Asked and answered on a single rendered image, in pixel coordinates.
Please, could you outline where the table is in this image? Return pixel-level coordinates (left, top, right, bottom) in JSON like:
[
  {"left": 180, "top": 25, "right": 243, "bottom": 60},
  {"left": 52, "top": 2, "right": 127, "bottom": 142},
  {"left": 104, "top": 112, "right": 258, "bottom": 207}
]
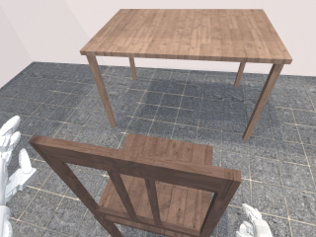
[{"left": 80, "top": 9, "right": 293, "bottom": 141}]

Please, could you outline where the robot right hand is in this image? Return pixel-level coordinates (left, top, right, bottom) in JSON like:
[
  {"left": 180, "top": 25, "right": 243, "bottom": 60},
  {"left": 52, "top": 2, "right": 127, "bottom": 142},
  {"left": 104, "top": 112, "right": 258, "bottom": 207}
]
[{"left": 236, "top": 203, "right": 273, "bottom": 237}]

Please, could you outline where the left robot forearm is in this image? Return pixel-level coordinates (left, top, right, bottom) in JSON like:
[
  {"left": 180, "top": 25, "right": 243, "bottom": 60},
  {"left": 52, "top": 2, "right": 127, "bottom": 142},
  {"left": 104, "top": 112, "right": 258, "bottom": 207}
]
[{"left": 0, "top": 205, "right": 13, "bottom": 237}]

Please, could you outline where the robot left hand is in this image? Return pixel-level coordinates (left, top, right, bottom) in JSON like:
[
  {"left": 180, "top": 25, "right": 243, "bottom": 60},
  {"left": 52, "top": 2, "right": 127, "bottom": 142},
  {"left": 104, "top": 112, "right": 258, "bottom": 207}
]
[{"left": 0, "top": 116, "right": 37, "bottom": 206}]

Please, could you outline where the chair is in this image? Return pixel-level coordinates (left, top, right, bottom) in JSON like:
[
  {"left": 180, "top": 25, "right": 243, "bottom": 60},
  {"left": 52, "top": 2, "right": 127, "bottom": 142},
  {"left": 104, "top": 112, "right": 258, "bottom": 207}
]
[{"left": 29, "top": 133, "right": 242, "bottom": 237}]

